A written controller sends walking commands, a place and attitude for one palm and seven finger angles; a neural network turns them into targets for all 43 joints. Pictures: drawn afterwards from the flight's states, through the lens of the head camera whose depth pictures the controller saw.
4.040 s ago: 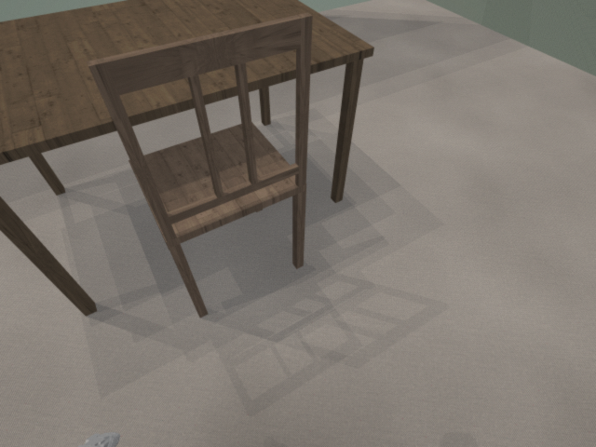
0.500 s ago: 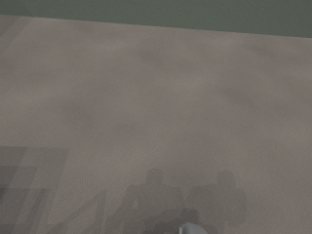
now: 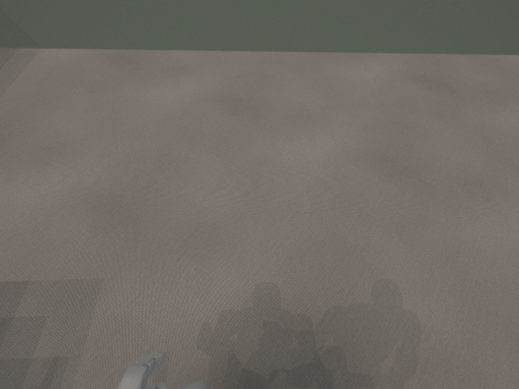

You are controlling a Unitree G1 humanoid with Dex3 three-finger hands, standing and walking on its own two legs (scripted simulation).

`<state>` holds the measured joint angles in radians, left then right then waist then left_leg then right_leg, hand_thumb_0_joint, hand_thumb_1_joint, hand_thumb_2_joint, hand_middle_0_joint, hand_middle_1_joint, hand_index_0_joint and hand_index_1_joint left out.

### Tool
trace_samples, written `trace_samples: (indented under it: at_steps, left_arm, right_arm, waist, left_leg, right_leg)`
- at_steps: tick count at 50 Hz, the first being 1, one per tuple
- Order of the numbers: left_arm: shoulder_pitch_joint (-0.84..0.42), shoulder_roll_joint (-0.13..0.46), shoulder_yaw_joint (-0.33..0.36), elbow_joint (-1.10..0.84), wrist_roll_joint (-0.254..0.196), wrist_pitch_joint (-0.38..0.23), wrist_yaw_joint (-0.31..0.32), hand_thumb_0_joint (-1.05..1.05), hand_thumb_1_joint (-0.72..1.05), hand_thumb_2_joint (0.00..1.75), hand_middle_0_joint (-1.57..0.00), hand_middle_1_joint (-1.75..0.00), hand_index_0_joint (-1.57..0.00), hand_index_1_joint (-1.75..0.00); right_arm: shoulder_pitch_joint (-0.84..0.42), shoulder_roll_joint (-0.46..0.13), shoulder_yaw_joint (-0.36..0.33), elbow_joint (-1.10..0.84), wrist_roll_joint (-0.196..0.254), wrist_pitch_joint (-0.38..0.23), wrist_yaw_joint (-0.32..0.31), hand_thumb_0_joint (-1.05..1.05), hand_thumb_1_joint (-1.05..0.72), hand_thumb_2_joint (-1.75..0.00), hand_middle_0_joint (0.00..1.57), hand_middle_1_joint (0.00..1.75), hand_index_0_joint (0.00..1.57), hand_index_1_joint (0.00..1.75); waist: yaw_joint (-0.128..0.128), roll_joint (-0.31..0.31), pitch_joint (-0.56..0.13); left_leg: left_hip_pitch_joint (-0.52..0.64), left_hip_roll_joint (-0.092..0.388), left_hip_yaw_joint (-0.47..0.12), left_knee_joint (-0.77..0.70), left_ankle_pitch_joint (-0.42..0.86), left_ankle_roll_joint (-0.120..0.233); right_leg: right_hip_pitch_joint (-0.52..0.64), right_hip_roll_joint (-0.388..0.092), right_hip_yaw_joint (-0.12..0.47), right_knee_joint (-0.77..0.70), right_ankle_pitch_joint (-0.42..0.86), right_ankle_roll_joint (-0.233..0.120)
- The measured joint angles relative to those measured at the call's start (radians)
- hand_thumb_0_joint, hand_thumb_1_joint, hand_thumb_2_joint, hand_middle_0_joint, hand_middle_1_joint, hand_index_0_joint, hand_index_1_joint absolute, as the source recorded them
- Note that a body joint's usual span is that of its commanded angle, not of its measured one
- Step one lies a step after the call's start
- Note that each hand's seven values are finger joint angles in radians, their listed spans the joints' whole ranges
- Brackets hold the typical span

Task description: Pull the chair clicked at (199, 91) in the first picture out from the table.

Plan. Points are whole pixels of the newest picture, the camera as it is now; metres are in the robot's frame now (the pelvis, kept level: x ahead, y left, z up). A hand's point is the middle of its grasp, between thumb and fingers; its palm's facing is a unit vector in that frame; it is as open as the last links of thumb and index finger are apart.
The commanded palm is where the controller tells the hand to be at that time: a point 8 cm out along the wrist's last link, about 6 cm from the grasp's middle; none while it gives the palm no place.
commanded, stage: turn to face it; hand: left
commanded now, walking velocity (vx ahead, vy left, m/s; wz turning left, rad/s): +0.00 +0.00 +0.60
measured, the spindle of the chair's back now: out of the picture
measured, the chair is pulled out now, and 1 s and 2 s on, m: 0.00 0.00 0.00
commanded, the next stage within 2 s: none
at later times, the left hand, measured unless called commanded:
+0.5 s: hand out of the picture +0.06 +0.23 -0.15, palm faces +0.30 -0.91 -0.27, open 7.4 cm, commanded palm none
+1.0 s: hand out of the picture -0.12 +0.18 -0.18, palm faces +0.62 -0.74 -0.26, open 7.4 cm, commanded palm none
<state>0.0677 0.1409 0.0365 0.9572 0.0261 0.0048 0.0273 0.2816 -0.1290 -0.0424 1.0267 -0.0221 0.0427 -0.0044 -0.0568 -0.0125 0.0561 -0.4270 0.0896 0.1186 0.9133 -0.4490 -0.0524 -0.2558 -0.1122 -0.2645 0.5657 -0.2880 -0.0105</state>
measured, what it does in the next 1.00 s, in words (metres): steps on the spot, turning left: left foot, then right foot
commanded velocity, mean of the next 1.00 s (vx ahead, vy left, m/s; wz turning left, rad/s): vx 0.00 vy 0.00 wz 0.60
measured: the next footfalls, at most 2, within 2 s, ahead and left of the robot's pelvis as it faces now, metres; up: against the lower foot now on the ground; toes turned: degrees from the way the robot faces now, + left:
left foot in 0.08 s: +0.07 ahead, +0.12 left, +0.00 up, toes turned +12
right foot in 0.56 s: +0.09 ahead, -0.13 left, +0.00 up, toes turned +17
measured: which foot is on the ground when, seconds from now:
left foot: up 0.00-0.06, down 0.08-0.56, up 0.58-0.96, down 0.98-1.00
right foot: down 0.00-0.08, up 0.10-0.54, down 0.56-0.98, up 1.00-1.00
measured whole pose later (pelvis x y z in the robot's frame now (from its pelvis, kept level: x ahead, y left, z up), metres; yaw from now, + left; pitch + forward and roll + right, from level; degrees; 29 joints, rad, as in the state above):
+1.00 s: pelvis -0.01 -0.02 -0.01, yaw +37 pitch +0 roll +1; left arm 0.27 0.26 0.06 0.92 0.02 0.04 0.01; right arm 0.10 -0.26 -0.06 0.89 -0.02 0.05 0.03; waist 0.03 -0.05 0.09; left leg -0.28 0.01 0.10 0.59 -0.28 -0.01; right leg -0.29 -0.21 -0.24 0.72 -0.42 0.07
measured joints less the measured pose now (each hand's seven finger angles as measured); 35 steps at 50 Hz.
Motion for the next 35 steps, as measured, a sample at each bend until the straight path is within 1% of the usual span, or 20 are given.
trace_samples:
  at_steps: [3, 4, 5, 6, 7, 8, 9, 10, 12, 15, 19, 22, 25, 27, 28, 29, 30, 31, 33, 35]
  left_arm:
    - [0.026, 0.010, 0.012, -0.010, -0.004, 0.012, -0.002, 0.00, 0.90, 0.90, -0.20, -0.30, -0.20, -0.30]
    - [0.041, 0.015, 0.017, -0.015, -0.007, 0.019, -0.003, 0.00, 0.90, 0.90, -0.20, -0.30, -0.20, -0.30]
    - [0.051, 0.025, 0.026, -0.017, -0.011, 0.028, -0.003, 0.00, 0.90, 0.90, -0.20, -0.30, -0.20, -0.30]
    - [0.059, 0.038, 0.033, -0.017, -0.011, 0.040, -0.001, 0.00, 0.91, 0.90, -0.20, -0.30, -0.20, -0.30]
    - [0.065, 0.051, 0.041, -0.013, -0.010, 0.049, 0.000, 0.00, 0.91, 0.90, -0.20, -0.30, -0.20, -0.30]
    - [0.070, 0.062, 0.048, -0.008, -0.008, 0.054, 0.000, 0.00, 0.91, 0.90, -0.20, -0.30, -0.20, -0.30]
    - [0.073, 0.071, 0.054, -0.003, -0.007, 0.056, -0.001, 0.00, 0.91, 0.90, -0.20, -0.29, -0.20, -0.30]
    - [0.078, 0.080, 0.058, 0.001, -0.007, 0.056, -0.003, 0.00, 0.91, 0.90, -0.20, -0.29, -0.20, -0.30]
    - [0.088, 0.093, 0.062, 0.004, -0.009, 0.055, -0.006, 0.00, 0.91, 0.90, -0.19, -0.29, -0.20, -0.30]
    - [0.100, 0.106, 0.062, 0.002, -0.012, 0.056, -0.006, 0.01, 0.91, 0.90, -0.19, -0.29, -0.19, -0.30]
    - [0.100, 0.113, 0.060, -0.008, -0.015, 0.060, -0.005, 0.01, 0.91, 0.90, -0.19, -0.29, -0.19, -0.30]
    - [0.092, 0.110, 0.055, -0.021, -0.017, 0.059, -0.005, 0.01, 0.91, 0.90, -0.19, -0.29, -0.19, -0.30]
    - [0.082, 0.098, 0.044, -0.040, -0.021, 0.051, -0.004, 0.01, 0.91, 0.90, -0.19, -0.29, -0.19, -0.30]
    - [0.083, 0.088, 0.036, -0.056, -0.024, 0.040, -0.005, 0.00, 0.91, 0.90, -0.19, -0.29, -0.19, -0.30]
    - [0.089, 0.086, 0.032, -0.068, -0.022, 0.031, -0.005, 0.00, 0.91, 0.90, -0.19, -0.29, -0.19, -0.30]
    - [0.091, 0.078, 0.028, -0.072, -0.016, 0.022, -0.003, 0.00, 0.91, 0.90, -0.19, -0.29, -0.20, -0.30]
    - [0.095, 0.068, 0.021, -0.075, -0.012, 0.018, -0.003, 0.00, 0.91, 0.90, -0.19, -0.29, -0.20, -0.30]
    - [0.104, 0.061, 0.014, -0.079, -0.011, 0.017, -0.003, 0.00, 0.91, 0.90, -0.20, -0.29, -0.20, -0.30]
    - [0.124, 0.052, 0.007, -0.081, -0.009, 0.015, -0.003, 0.00, 0.91, 0.90, -0.20, -0.29, -0.20, -0.30]
    - [0.139, 0.047, 0.003, -0.077, -0.007, 0.013, -0.002, 0.00, 0.91, 0.90, -0.20, -0.30, -0.20, -0.30]
  right_arm:
    - [-0.008, -0.022, -0.010, -0.027, -0.002, -0.006, 0.009, 0.02, -0.93, -0.90, 0.20, 0.30, 0.20, 0.30]
    - [-0.005, -0.034, -0.013, -0.040, -0.003, -0.012, 0.013, 0.02, -0.93, -0.90, 0.20, 0.30, 0.20, 0.30]
    - [-0.011, -0.039, -0.017, -0.048, -0.007, -0.018, 0.013, 0.02, -0.93, -0.90, 0.20, 0.30, 0.20, 0.30]
    - [-0.019, -0.042, -0.018, -0.056, -0.010, -0.024, 0.011, 0.02, -0.93, -0.90, 0.20, 0.30, 0.20, 0.30]
    - [-0.024, -0.044, -0.018, -0.063, -0.011, -0.030, 0.006, 0.02, -0.92, -0.90, 0.20, 0.30, 0.20, 0.30]
    - [-0.028, -0.046, -0.018, -0.068, -0.011, -0.035, 0.002, 0.02, -0.92, -0.90, 0.20, 0.30, 0.20, 0.30]
    - [-0.029, -0.048, -0.017, -0.072, -0.011, -0.038, -0.003, 0.01, -0.92, -0.90, 0.20, 0.30, 0.20, 0.30]
    - [-0.031, -0.050, -0.016, -0.074, -0.010, -0.039, -0.006, 0.01, -0.92, -0.90, 0.20, 0.30, 0.20, 0.30]
    - [-0.034, -0.056, -0.013, -0.076, -0.007, -0.041, -0.010, 0.01, -0.91, -0.90, 0.20, 0.30, 0.20, 0.30]
    - [-0.039, -0.066, -0.012, -0.080, -0.004, -0.040, -0.009, 0.01, -0.91, -0.90, 0.20, 0.30, 0.20, 0.30]
    - [-0.052, -0.077, -0.016, -0.087, -0.004, -0.032, -0.004, 0.01, -0.90, -0.90, 0.20, 0.30, 0.20, 0.30]
    - [-0.065, -0.087, -0.021, -0.092, -0.004, -0.022, 0.001, 0.01, -0.90, -0.90, 0.21, 0.30, 0.20, 0.30]
    - [-0.078, -0.100, -0.028, -0.097, -0.006, -0.011, 0.006, 0.01, -0.90, -0.90, 0.21, 0.30, 0.20, 0.30]
    - [-0.085, -0.110, -0.034, -0.102, -0.004, -0.001, 0.009, 0.01, -0.90, -0.90, 0.21, 0.30, 0.20, 0.30]
    - [-0.084, -0.114, -0.038, -0.108, 0.000, 0.003, 0.011, 0.01, -0.90, -0.90, 0.21, 0.30, 0.20, 0.30]
    - [-0.089, -0.121, -0.044, -0.108, 0.003, 0.009, 0.012, 0.01, -0.90, -0.90, 0.21, 0.30, 0.20, 0.30]
    - [-0.092, -0.128, -0.050, -0.108, 0.002, 0.015, 0.013, 0.01, -0.90, -0.90, 0.20, 0.30, 0.20, 0.30]
    - [-0.094, -0.133, -0.055, -0.108, 0.000, 0.022, 0.015, 0.01, -0.90, -0.90, 0.20, 0.30, 0.20, 0.30]
    - [-0.101, -0.142, -0.059, -0.106, -0.005, 0.031, 0.022, 0.01, -0.90, -0.90, 0.20, 0.30, 0.20, 0.30]
    - [-0.110, -0.146, -0.060, -0.110, -0.004, 0.031, 0.030, 0.01, -0.90, -0.90, 0.20, 0.30, 0.20, 0.30]
  waist:
    - [0.012, -0.013, 0.000]
    - [0.016, -0.011, -0.007]
    - [0.017, -0.019, -0.009]
    - [0.017, -0.027, -0.005]
    - [0.017, -0.032, -0.002]
    - [0.017, -0.035, 0.001]
    - [0.019, -0.037, 0.003]
    - [0.023, -0.039, 0.005]
    - [0.031, -0.036, 0.006]
    - [0.038, -0.022, 0.004]
    - [0.038, -0.004, 0.001]
    - [0.034, 0.010, -0.001]
    - [0.028, 0.028, -0.003]
    - [0.029, 0.039, -0.008]
    - [0.032, 0.038, -0.015]
    - [0.037, 0.048, -0.014]
    - [0.037, 0.057, -0.013]
    - [0.039, 0.059, -0.015]
    - [0.044, 0.054, -0.017]
    - [0.043, 0.045, -0.010]
  left_leg:
    - [0.046, -0.004, 0.028, -0.168, 0.109, 0.005]
    - [0.058, -0.010, 0.025, -0.212, 0.134, 0.034]
    - [0.042, -0.020, 0.023, -0.193, 0.121, 0.070]
    - [0.031, -0.027, 0.022, -0.177, 0.107, 0.095]
    - [0.028, -0.034, 0.018, -0.178, 0.102, 0.110]
    - [0.031, -0.042, 0.013, -0.194, 0.107, 0.117]
    - [0.039, -0.050, 0.007, -0.220, 0.123, 0.112]
    - [0.049, -0.059, 0.001, -0.251, 0.141, 0.111]
    - [0.073, -0.074, -0.012, -0.314, 0.176, 0.117]
    - [0.099, -0.089, -0.042, -0.386, 0.218, 0.120]
    - [0.109, -0.104, -0.091, -0.428, 0.250, 0.112]
    - [0.103, -0.114, -0.128, -0.428, 0.261, 0.101]
    - [0.085, -0.125, -0.171, -0.409, 0.264, 0.084]
    - [0.065, -0.135, -0.199, -0.381, 0.261, 0.069]
    - [0.047, -0.146, -0.210, -0.355, 0.253, 0.059]
    - [0.022, -0.148, -0.218, -0.296, 0.184, 0.046]
    - [-0.010, -0.151, -0.214, -0.202, 0.095, 0.037]
    - [-0.043, -0.155, -0.200, -0.095, 0.038, 0.030]
    - [-0.095, -0.145, -0.165, 0.101, 0.024, 0.017]
    - [-0.117, -0.122, -0.136, 0.211, 0.049, 0.000]
  right_leg:
    - [-0.006, -0.030, -0.030, 0.066, -0.046, 0.025]
    - [-0.023, -0.039, -0.037, 0.108, -0.070, 0.035]
    - [-0.056, -0.044, -0.013, 0.178, -0.147, 0.051]
    - [-0.098, -0.033, 0.037, 0.275, -0.215, 0.058]
    - [-0.142, -0.015, 0.087, 0.378, -0.241, 0.063]
    - [-0.180, 0.000, 0.126, 0.467, -0.232, 0.067]
    - [-0.209, 0.010, 0.155, 0.532, -0.204, 0.071]
    - [-0.231, 0.016, 0.176, 0.573, -0.173, 0.077]
    - [-0.249, 0.022, 0.204, 0.589, -0.130, 0.086]
    - [-0.240, 0.029, 0.228, 0.531, -0.113, 0.097]
    - [-0.204, 0.039, 0.249, 0.424, -0.123, 0.102]
    - [-0.169, 0.051, 0.258, 0.336, -0.137, 0.099]
    - [-0.114, 0.071, 0.259, 0.214, -0.137, 0.089]
    - [-0.057, 0.083, 0.251, 0.089, -0.086, 0.080]
    - [-0.021, 0.080, 0.247, 0.000, -0.045, 0.068]
    - [-0.018, 0.082, 0.236, -0.010, -0.010, 0.049]
    - [-0.017, 0.079, 0.218, 0.003, -0.009, 0.031]
    - [-0.010, 0.070, 0.203, 0.006, -0.016, 0.019]
    - [0.013, 0.051, 0.180, -0.016, -0.017, 0.009]
    - [0.034, 0.034, 0.158, -0.042, -0.008, 0.007]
